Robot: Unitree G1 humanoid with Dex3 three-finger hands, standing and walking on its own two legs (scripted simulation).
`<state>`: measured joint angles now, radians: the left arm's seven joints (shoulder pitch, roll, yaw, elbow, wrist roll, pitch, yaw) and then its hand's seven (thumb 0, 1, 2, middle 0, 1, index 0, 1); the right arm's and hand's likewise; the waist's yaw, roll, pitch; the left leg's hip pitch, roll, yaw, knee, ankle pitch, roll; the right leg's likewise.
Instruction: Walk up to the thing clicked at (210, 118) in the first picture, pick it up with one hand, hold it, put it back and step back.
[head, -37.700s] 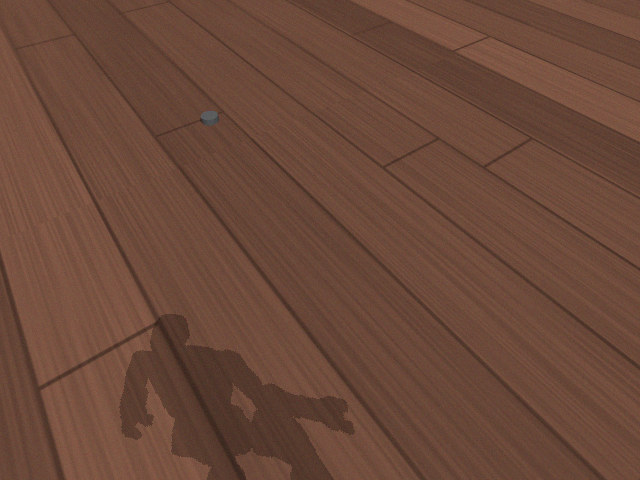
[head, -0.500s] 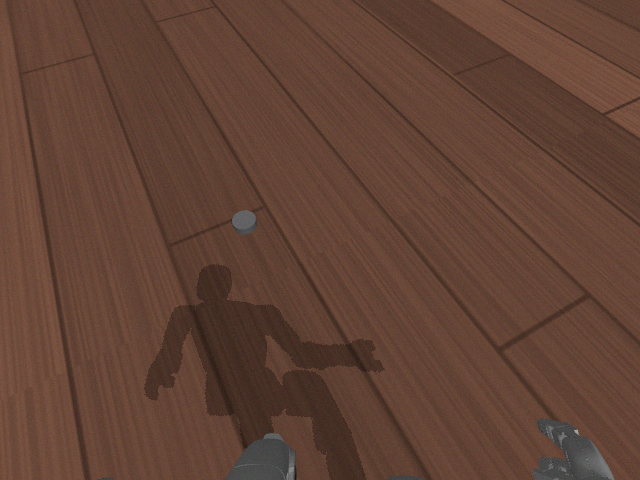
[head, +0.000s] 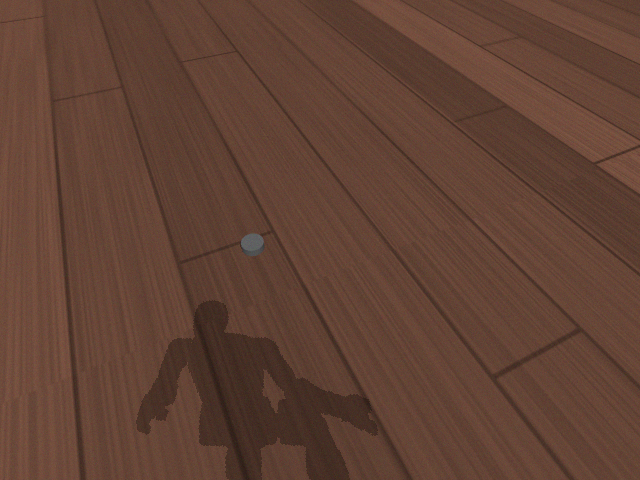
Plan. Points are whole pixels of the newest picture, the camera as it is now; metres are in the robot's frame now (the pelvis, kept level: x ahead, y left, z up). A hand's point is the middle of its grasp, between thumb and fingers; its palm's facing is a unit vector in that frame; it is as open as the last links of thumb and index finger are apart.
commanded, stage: step back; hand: left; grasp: from above
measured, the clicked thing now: (252, 244) +1.09 +0.28 -0.75
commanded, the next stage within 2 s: stand in 0.58 s
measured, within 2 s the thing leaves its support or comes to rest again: neither
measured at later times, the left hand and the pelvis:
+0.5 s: hand out of the picture +0.14 +0.27 -0.14, palm faces +0.03 -0.93 -0.36, open 7.3 cm; pelvis +0.04 +0.01 +0.01, yaw +1 degrees
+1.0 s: hand out of the picture +0.11 +0.25 -0.13, palm faces -0.01 -0.94 -0.34, open 7.3 cm; pelvis +0.02 +0.00 +0.02, yaw +0 degrees
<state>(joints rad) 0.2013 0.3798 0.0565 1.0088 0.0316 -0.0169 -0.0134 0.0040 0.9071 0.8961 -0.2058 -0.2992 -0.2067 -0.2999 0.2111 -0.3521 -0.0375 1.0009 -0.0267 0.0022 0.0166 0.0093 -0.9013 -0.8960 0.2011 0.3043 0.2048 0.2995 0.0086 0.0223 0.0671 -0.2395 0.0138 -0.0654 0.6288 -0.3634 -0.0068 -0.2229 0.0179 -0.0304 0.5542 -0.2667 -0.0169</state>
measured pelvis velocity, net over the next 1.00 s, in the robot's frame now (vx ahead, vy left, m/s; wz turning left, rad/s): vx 0.02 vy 0.00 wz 0.00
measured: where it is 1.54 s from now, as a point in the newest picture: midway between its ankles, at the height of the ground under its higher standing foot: outside the picture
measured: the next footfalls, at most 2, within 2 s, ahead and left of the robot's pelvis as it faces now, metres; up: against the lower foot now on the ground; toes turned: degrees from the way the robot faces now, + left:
none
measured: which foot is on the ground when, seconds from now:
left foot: down 0.00-1.00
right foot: down 0.00-1.00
